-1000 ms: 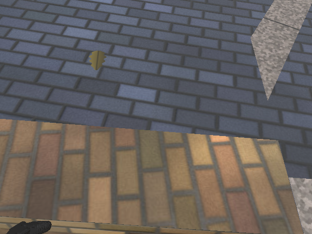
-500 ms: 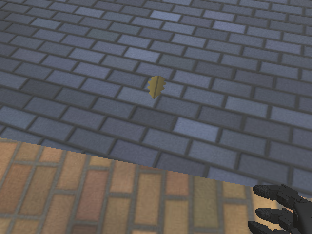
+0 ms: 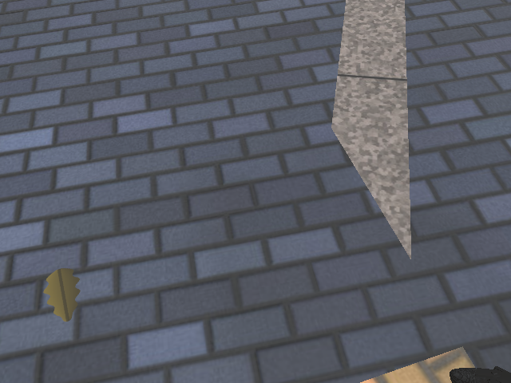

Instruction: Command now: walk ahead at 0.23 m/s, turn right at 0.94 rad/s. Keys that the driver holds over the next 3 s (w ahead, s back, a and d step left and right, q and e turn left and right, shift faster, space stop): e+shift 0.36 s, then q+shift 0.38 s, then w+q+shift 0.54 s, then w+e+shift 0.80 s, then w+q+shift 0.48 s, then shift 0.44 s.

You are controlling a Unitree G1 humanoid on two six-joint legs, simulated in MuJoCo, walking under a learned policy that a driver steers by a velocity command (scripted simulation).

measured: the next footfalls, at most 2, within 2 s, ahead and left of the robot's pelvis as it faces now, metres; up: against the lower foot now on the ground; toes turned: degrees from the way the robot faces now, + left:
left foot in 0.36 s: +0.32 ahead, +0.08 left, +0.00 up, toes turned -33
right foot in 0.78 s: +0.17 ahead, -0.08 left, +0.00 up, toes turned -6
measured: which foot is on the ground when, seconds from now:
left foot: up 0.00-0.34, down 0.36-0.80, up 0.82-1.00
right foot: down 0.00-0.34, up 0.36-0.76, down 0.78-1.00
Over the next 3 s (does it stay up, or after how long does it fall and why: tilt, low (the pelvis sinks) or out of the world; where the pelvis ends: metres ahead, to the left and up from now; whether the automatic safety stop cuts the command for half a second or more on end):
stays up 1.76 0.22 0.06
